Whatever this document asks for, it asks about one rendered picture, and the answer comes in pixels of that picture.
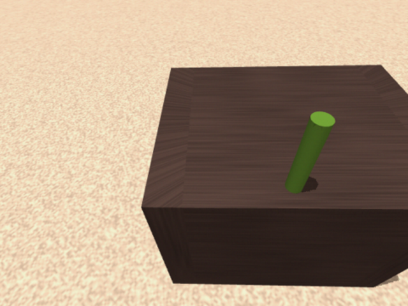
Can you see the can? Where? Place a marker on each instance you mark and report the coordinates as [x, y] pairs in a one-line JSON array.
[[316, 133]]

